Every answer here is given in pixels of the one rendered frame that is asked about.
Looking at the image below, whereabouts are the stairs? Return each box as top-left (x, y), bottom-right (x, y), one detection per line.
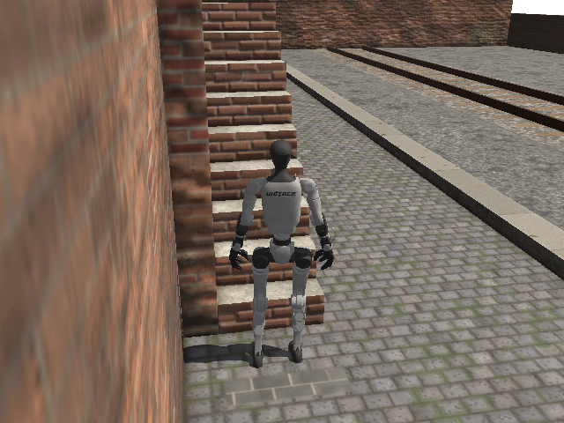
top-left (202, 0), bottom-right (324, 334)

